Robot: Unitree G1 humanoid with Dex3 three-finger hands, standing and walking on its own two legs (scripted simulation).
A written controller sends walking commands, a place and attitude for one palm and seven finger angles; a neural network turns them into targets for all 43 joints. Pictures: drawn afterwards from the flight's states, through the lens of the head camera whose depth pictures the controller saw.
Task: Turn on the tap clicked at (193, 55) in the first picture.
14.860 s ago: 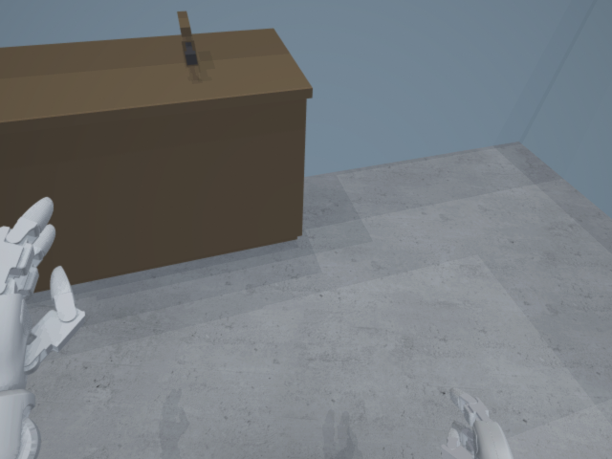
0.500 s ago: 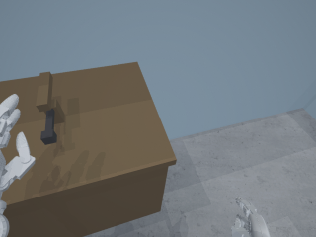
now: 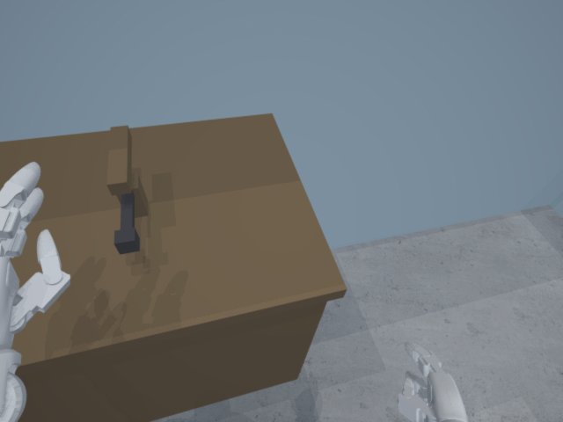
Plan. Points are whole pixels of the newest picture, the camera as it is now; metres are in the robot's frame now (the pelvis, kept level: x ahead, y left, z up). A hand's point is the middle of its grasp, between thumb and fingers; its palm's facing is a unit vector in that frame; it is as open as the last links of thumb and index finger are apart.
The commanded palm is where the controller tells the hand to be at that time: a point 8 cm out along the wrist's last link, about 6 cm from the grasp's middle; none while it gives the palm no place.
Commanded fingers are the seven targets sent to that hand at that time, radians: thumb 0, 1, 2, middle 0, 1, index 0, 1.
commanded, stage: come to a stop and stand still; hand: left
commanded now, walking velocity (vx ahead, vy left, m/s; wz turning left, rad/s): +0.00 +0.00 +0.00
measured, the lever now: (127, 240) +0.34 +0.26 +0.04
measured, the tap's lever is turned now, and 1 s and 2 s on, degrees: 0 0 0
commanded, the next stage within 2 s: look again from close up in 0.18 s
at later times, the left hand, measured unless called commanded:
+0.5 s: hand (69, 272) +0.22 +0.24 +0.16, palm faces +0.32 -0.86 -0.39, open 7.4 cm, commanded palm +0.16 +0.28 +0.17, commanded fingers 0.00 0.90 0.90 -0.20 -0.30 -0.20 -0.30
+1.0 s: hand (59, 304) +0.20 +0.24 +0.15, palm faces +0.27 -0.87 -0.42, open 7.4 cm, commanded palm +0.14 +0.29 +0.17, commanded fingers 0.00 0.90 0.90 -0.20 -0.30 -0.20 -0.30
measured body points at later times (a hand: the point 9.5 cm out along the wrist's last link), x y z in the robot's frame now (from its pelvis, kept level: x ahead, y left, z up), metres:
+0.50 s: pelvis -0.02 +0.01 +0.00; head +0.01 +0.02 +0.44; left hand +0.20 +0.29 +0.18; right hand +0.16 -0.22 -0.07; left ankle +0.02 +0.08 -0.74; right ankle -0.02 -0.14 -0.74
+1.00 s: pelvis -0.03 +0.01 -0.01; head -0.01 +0.03 +0.44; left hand +0.18 +0.29 +0.17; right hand +0.13 -0.21 -0.08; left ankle +0.02 +0.08 -0.74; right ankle -0.02 -0.13 -0.74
